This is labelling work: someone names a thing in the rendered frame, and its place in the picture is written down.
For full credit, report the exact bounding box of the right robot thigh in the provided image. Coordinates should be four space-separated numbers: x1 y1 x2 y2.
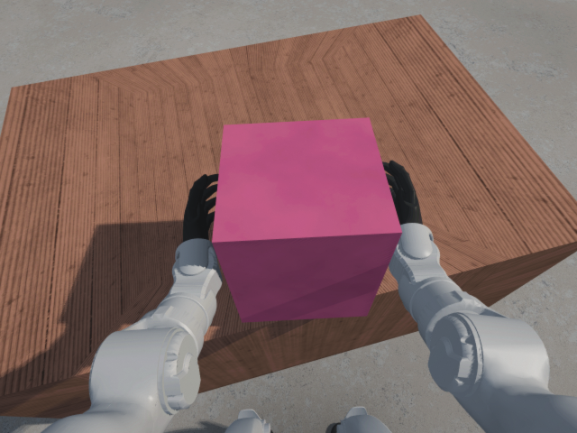
337 415 392 433

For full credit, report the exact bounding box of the robot left upper arm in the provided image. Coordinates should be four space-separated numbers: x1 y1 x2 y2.
41 327 200 433

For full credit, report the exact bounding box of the robot left hand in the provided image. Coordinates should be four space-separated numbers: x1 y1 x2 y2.
183 174 219 242

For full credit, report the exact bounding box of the right robot forearm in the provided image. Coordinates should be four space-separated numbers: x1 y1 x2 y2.
389 223 550 381

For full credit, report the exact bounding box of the carton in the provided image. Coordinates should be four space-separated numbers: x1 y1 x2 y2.
212 117 402 323

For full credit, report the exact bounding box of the left robot forearm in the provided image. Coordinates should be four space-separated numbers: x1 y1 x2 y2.
89 238 223 400

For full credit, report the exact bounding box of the robot right upper arm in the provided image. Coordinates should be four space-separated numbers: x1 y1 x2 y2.
428 312 577 433

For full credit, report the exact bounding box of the pedestal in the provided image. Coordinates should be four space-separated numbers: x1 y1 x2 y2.
0 14 577 419

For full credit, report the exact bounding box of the left robot shin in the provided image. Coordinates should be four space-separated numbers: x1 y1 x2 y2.
238 410 261 421

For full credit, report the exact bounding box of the robot right hand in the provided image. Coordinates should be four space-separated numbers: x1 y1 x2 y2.
382 161 423 225

